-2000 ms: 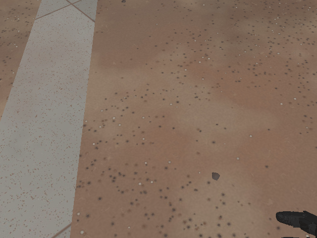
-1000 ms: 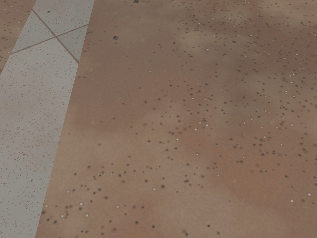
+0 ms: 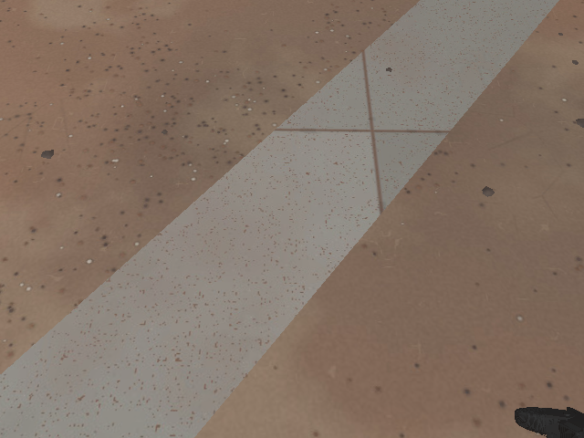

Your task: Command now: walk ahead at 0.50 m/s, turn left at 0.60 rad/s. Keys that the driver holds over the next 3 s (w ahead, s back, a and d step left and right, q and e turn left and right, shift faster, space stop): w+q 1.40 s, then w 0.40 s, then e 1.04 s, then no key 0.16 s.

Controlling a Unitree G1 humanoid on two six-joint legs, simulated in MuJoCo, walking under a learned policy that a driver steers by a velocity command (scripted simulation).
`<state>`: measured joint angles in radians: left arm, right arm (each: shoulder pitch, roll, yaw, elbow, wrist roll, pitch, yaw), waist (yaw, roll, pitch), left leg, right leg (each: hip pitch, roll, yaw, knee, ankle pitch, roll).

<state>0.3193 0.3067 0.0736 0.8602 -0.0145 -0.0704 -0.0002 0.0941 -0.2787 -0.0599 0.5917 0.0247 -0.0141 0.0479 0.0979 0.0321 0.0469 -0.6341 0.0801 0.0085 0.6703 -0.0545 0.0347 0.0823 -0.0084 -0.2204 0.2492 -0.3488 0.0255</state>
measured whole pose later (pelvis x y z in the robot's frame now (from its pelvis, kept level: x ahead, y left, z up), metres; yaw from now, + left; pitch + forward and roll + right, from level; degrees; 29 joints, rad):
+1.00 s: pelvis +0.54 +0.12 +0.00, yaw +36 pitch +1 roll -2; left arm 0.33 0.31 0.07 0.85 -0.01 -0.07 0.00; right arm 0.09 -0.28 -0.06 0.59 0.02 -0.01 0.05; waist 0.10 0.03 0.05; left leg -0.63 0.08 0.00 0.67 -0.05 0.03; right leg 0.08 -0.01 -0.22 0.24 -0.34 0.03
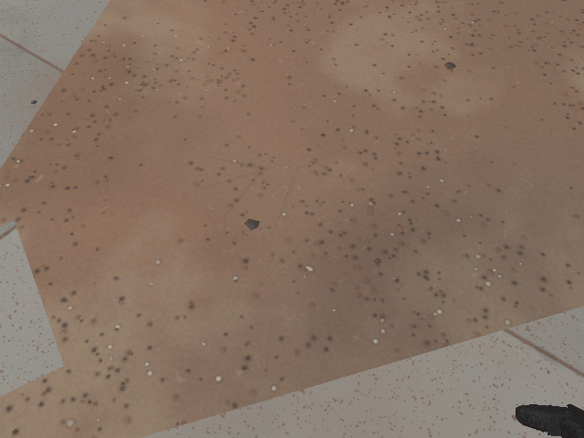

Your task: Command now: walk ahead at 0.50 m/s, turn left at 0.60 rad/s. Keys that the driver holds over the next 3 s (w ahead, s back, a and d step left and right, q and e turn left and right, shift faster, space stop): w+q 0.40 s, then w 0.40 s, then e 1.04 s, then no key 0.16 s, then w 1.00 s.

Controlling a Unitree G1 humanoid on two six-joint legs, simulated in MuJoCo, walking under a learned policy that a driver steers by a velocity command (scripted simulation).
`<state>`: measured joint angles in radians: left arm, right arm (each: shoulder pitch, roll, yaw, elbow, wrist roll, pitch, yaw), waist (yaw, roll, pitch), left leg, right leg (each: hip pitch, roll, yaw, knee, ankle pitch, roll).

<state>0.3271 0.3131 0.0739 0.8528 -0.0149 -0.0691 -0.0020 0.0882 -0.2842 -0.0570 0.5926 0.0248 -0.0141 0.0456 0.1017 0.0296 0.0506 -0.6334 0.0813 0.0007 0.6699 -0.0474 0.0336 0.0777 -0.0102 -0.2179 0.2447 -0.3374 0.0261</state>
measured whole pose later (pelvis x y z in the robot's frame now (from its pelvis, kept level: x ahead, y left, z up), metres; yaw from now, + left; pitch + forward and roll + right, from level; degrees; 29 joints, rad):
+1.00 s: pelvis +0.55 +0.11 +0.00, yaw +16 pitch +2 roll -2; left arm 0.41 0.28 0.05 0.87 -0.02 -0.04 0.00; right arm 0.02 -0.26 -0.03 0.65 -0.01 -0.09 0.02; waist 0.11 0.03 0.04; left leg -0.50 0.02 -0.07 0.47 0.07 0.01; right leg -0.04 0.04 0.04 0.36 -0.35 -0.01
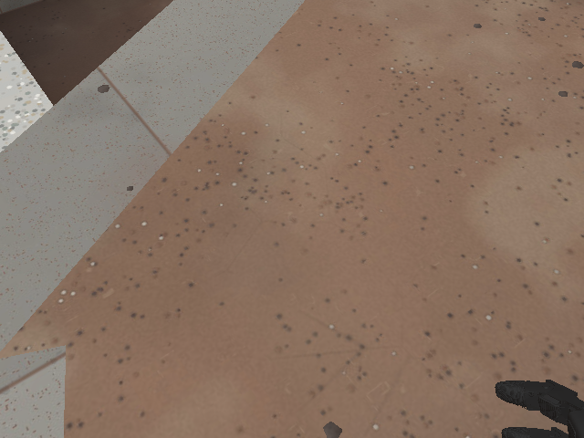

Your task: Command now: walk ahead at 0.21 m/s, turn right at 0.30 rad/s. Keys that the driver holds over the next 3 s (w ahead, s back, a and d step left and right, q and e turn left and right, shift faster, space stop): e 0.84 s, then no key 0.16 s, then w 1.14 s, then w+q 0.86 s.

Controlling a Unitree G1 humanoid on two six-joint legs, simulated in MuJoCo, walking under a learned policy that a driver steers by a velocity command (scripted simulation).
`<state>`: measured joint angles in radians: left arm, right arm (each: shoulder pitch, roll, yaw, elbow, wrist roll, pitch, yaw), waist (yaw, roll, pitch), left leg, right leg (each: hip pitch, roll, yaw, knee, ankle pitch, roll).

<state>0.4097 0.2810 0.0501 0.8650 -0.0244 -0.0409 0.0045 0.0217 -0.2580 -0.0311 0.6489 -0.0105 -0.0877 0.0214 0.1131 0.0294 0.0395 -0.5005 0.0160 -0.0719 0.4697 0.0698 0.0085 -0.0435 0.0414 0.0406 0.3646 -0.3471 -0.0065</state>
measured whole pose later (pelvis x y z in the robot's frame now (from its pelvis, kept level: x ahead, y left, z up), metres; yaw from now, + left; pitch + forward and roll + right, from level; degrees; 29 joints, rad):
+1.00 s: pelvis +0.10 +0.01 +0.00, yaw -33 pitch +1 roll +0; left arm 0.17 0.35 0.08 0.62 -0.01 0.05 0.03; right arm 0.14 -0.29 -0.07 0.82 -0.01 -0.01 -0.01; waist 0.00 -0.05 0.04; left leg -0.24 -0.02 -0.04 0.46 -0.24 0.01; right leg -0.46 0.12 0.17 0.97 -0.49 0.04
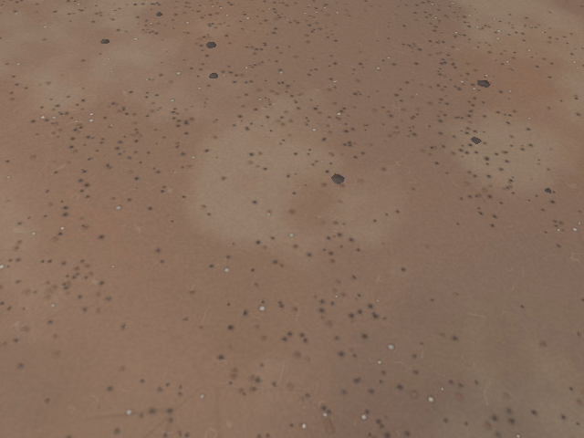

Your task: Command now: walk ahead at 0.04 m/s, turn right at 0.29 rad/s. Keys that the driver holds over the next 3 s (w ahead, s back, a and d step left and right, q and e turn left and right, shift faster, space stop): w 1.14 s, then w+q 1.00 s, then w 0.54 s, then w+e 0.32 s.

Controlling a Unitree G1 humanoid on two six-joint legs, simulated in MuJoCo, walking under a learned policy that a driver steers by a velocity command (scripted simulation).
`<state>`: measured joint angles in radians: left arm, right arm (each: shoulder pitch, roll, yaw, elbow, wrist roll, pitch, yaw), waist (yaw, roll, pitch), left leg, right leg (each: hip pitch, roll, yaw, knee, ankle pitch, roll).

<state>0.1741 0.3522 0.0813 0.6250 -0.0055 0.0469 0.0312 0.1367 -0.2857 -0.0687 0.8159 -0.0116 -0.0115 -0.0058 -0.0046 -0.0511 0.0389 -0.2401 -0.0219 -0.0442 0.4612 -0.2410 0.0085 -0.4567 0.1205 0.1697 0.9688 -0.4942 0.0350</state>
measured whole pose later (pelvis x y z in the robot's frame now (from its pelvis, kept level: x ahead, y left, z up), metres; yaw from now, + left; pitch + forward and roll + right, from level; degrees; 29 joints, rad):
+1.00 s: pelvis +0.38 +0.02 +0.01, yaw -2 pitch +0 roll +2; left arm 0.18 0.30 0.05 0.72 0.00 -0.06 0.01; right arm 0.32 -0.28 -0.04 0.88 0.00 -0.09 0.02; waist -0.06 -0.04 0.03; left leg -0.09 -0.08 0.05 0.25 -0.17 0.06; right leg -0.68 -0.14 0.05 0.88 -0.07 0.01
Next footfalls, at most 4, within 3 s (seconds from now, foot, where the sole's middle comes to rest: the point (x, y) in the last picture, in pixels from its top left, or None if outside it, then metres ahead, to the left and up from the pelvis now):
0.26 right None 0.05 -0.14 -0.78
0.70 left None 0.40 0.10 -0.78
1.24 right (344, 341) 0.71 -0.14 -0.78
1.76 left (236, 253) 0.96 0.14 -0.78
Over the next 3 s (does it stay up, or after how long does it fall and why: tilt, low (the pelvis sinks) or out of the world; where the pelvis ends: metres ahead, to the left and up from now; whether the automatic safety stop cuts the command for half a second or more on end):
stays up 1.41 0.36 0.01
